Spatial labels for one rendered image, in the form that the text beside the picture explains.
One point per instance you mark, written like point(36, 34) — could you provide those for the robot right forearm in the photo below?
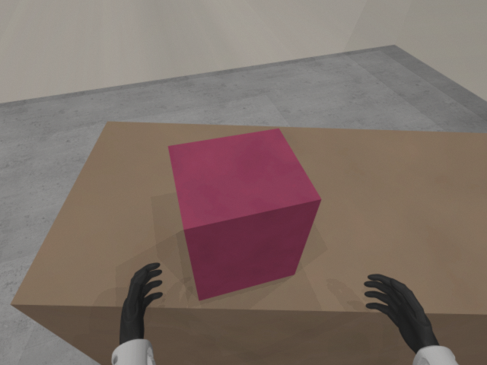
point(434, 355)

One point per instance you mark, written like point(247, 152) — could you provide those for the carton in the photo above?
point(247, 207)

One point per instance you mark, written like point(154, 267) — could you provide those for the robot right hand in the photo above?
point(403, 309)

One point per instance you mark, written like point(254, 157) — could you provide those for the pedestal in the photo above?
point(409, 205)

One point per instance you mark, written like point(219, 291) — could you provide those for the robot left hand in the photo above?
point(132, 317)

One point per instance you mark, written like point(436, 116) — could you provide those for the robot left forearm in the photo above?
point(134, 352)

